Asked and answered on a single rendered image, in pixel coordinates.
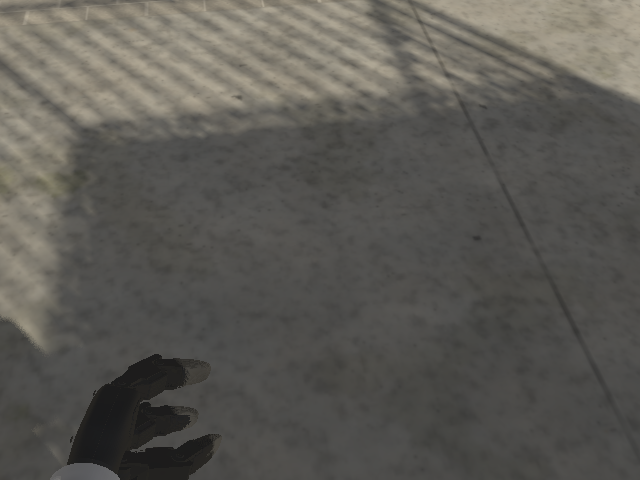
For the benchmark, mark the robot left hand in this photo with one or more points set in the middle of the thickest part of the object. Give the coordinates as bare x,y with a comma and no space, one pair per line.
115,423

